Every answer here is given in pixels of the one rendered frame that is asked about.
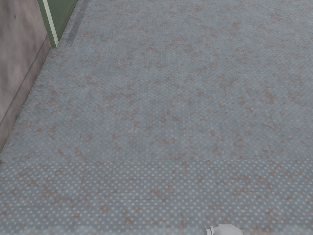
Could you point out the right robot thigh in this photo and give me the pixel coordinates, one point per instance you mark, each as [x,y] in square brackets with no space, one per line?
[223,229]

